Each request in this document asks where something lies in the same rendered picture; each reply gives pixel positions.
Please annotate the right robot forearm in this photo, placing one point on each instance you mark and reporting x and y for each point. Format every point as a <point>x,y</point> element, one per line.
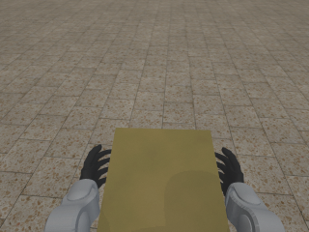
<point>247,212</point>

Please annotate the left robot forearm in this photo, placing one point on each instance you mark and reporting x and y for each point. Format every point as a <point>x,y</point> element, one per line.
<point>78,209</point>

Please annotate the robot right hand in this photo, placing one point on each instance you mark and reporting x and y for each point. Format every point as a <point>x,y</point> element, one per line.
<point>231,169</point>

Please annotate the carton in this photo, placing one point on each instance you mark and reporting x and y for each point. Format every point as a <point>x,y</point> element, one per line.
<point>162,180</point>

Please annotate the robot left hand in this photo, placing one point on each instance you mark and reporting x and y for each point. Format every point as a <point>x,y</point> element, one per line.
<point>92,164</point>

